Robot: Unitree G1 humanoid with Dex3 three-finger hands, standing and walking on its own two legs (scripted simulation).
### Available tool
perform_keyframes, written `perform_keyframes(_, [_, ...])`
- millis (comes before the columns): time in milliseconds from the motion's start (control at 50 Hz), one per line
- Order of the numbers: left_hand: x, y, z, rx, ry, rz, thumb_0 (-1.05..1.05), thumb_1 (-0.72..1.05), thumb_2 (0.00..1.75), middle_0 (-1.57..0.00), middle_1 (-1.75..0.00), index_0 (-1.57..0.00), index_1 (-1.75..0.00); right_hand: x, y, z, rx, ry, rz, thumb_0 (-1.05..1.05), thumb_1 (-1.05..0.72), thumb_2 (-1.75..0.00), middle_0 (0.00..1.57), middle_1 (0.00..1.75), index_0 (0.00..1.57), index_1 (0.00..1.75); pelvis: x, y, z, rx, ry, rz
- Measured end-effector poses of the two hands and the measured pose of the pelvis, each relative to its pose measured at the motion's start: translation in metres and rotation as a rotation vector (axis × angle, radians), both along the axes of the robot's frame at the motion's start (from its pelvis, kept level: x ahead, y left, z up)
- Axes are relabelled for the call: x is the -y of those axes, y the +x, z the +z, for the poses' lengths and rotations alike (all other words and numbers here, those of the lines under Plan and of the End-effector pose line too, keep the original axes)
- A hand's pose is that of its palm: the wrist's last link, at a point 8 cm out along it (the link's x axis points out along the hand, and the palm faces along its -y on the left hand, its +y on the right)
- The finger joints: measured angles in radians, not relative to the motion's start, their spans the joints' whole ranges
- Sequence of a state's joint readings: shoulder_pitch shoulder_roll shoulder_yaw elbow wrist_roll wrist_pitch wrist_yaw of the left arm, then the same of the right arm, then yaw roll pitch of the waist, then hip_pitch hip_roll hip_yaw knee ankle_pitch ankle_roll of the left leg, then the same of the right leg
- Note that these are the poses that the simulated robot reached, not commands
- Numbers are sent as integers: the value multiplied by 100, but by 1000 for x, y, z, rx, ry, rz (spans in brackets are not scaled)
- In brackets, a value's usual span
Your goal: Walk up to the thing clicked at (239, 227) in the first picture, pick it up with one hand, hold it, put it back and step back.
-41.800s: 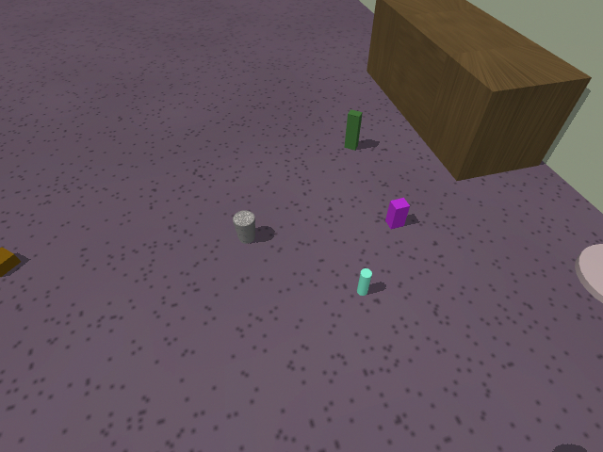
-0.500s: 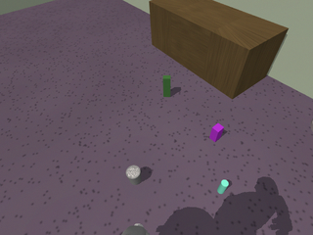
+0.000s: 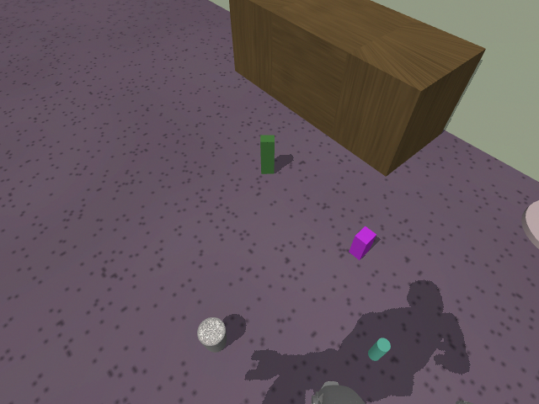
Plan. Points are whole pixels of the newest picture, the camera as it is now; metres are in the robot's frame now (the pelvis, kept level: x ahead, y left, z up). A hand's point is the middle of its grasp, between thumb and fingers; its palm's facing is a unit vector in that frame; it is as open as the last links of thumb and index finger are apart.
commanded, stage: walk up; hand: left
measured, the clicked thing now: (213, 336) +0.42 +0.21 -0.70
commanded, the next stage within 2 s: none
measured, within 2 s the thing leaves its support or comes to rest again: neither
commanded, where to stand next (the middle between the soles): +0.02 -0.03 m, yaw -1 degrees
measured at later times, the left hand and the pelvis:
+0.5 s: hand out of the picture +0.10 +0.26 -0.15, palm faces +0.01 -0.94 -0.33, open 7.4 cm; pelvis -0.01 +0.00 +0.00, yaw +2 degrees
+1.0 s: hand out of the picture +0.05 +0.25 -0.14, palm faces +0.02 -0.94 -0.34, open 7.4 cm; pelvis -0.01 -0.01 +0.01, yaw +0 degrees
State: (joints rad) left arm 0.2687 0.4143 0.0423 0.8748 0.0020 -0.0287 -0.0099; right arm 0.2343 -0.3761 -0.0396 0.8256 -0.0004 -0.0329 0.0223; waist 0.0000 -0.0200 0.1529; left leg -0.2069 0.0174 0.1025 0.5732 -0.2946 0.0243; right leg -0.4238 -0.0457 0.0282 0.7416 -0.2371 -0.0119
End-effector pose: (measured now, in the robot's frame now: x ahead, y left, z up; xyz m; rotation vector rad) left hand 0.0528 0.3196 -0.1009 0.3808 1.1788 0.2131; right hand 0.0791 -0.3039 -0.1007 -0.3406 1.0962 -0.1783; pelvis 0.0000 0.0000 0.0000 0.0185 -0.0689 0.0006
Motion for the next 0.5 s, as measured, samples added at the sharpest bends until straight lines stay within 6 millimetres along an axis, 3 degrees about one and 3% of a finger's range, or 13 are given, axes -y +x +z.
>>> perform_keyframes(100, [16, 20, -3, -4, 32, -7, 0, 90, 90, -20, -30, -20, -29, 13, 18, -29, -28, 31, -37, 1, -91, -90, 20, 30, 20, 30, 14, 12, -14, -7, -14, -7])
perform_keyframes(200, [31, 36, 3, 25, 21, -36, 0, 90, 89, -20, -30, -21, -30, 11, 22, -34, -64, 46, -32, 1, -91, -90, 20, 29, 20, 30, 15, 6, -9, -26, 14, -11])
perform_keyframes(360, [22, 51, -8, 105, -14, -35, 0, 90, 89, -20, -30, -21, -30, 8, -6, -29, -120, -16, -11, 1, -91, -90, 20, 29, 20, 30, 2, -3, -15, -43, -7, 26])
perform_keyframes(500, [13, 36, -18, 72, -76, 24, 1, 90, 89, -20, -30, -21, -30, 0, -31, -4, -127, -53, -19, 1, -91, -90, 20, 30, 20, 30, -4, -6, -4, -14, -12, 26])
